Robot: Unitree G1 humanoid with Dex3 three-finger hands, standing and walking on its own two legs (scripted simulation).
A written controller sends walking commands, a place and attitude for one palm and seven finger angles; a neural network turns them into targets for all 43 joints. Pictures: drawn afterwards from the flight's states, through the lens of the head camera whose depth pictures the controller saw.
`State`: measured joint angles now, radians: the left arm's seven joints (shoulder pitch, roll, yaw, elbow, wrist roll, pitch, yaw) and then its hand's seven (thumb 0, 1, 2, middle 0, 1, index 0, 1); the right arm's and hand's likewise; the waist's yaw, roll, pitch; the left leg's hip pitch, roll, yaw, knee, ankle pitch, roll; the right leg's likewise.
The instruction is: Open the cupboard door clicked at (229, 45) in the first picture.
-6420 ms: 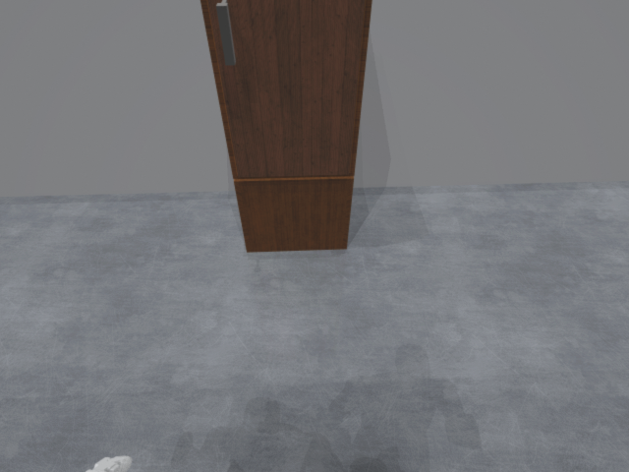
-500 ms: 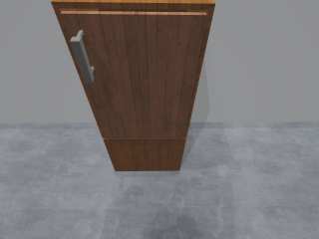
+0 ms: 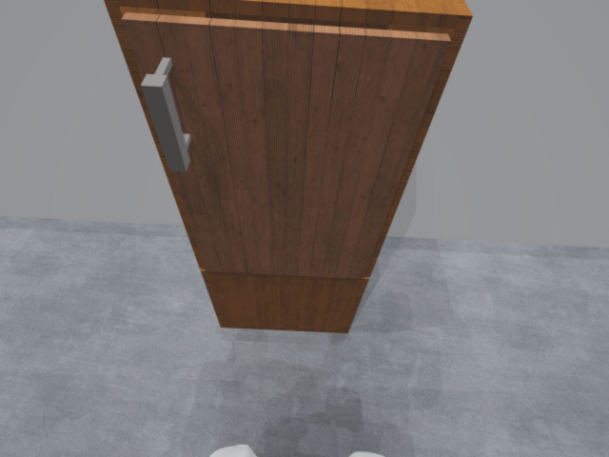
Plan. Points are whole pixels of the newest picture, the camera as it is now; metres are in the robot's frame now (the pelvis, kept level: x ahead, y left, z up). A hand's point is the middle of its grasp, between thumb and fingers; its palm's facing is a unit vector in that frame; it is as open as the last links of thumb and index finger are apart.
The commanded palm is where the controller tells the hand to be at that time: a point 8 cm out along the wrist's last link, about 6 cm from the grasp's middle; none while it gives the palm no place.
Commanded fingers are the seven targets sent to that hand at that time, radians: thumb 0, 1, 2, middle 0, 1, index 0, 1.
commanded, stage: come to a stop and stand still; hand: left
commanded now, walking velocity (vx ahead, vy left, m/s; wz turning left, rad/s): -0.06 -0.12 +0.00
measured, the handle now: (172, 117) +0.50 +0.23 +0.15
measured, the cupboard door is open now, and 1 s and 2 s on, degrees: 0 0 0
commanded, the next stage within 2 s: look again from close up in 0.68 s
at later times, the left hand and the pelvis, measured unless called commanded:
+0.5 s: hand out of the picture +0.01 +0.14 -0.17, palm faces +0.05 -0.98 -0.20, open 7.3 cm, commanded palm none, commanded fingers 0.00 0.90 0.90 -0.20 -0.30 -0.20 -0.30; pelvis -0.04 -0.04 +0.00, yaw +1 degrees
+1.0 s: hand out of the picture -0.06 +0.11 -0.16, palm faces +0.03 -0.99 -0.15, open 7.4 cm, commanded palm none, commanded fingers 0.00 0.90 0.90 -0.20 -0.30 -0.20 -0.30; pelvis -0.04 -0.05 +0.01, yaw +1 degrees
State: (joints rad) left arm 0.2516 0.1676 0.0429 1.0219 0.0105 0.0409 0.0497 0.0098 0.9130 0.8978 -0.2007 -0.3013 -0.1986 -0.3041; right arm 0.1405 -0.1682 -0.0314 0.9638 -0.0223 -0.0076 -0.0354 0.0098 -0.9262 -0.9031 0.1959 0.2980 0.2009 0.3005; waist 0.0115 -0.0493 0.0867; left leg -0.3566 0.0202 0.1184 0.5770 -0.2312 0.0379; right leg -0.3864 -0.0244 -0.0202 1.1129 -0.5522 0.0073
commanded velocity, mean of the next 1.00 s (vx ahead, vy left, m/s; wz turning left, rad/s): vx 0.00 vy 0.00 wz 0.00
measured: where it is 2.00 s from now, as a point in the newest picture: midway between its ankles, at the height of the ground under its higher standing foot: outside the picture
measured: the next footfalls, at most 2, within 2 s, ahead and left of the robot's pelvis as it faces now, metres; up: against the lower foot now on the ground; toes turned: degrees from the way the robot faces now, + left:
right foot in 0.20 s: -0.01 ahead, -0.14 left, +0.00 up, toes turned -3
left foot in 0.42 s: +0.04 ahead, +0.05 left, +0.00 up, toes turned +5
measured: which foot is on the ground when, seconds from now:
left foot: down 0.00-0.22, up 0.24-0.40, down 0.42-1.00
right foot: up 0.00-0.18, down 0.20-1.00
